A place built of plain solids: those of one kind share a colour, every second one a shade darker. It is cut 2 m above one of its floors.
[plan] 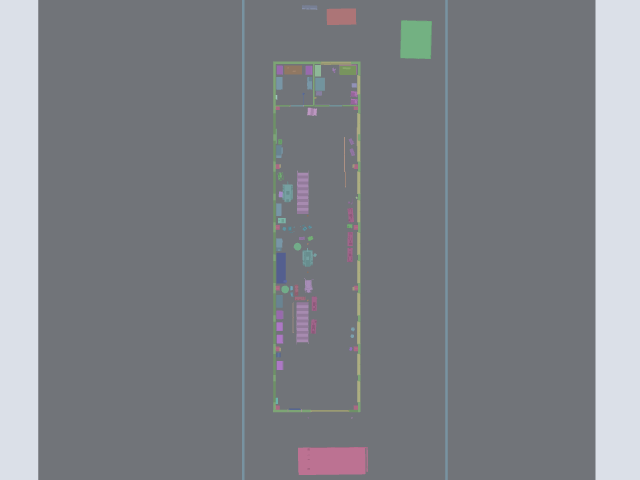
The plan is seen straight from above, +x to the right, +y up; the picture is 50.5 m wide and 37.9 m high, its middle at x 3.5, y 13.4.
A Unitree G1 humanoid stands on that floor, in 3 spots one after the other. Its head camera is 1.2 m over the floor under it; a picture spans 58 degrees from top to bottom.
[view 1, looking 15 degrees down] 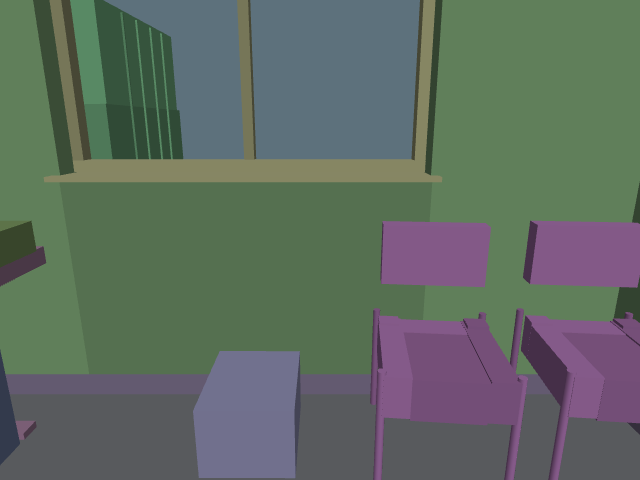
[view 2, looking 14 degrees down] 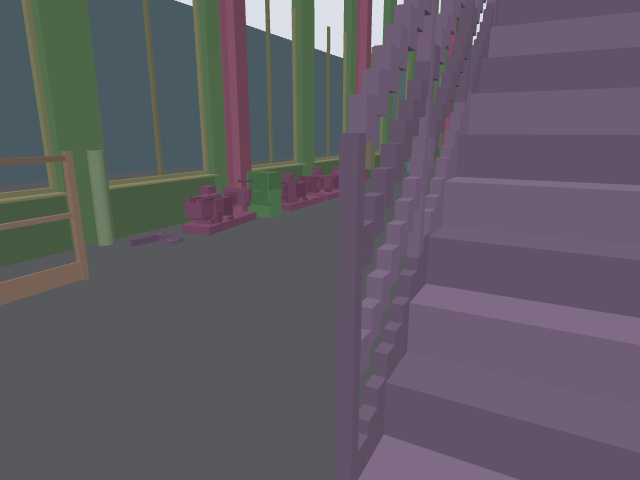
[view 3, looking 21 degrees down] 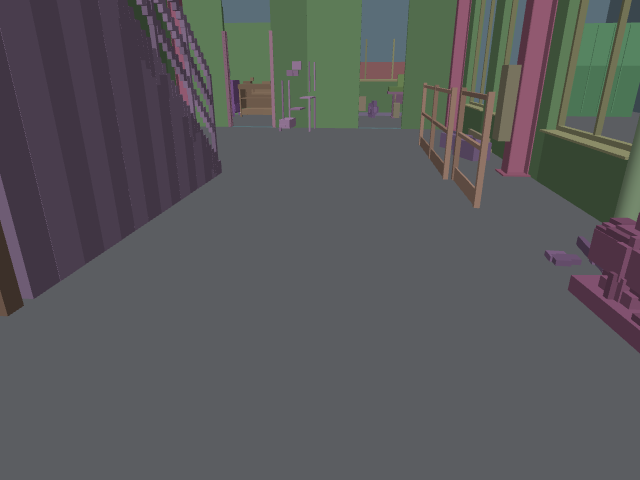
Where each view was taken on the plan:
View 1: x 4.75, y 25.35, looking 0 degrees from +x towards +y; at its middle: wall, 1.81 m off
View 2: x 2.15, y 19.71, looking -62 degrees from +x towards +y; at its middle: ground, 4.96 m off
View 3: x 4.45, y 13.45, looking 96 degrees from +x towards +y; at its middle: ground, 3.35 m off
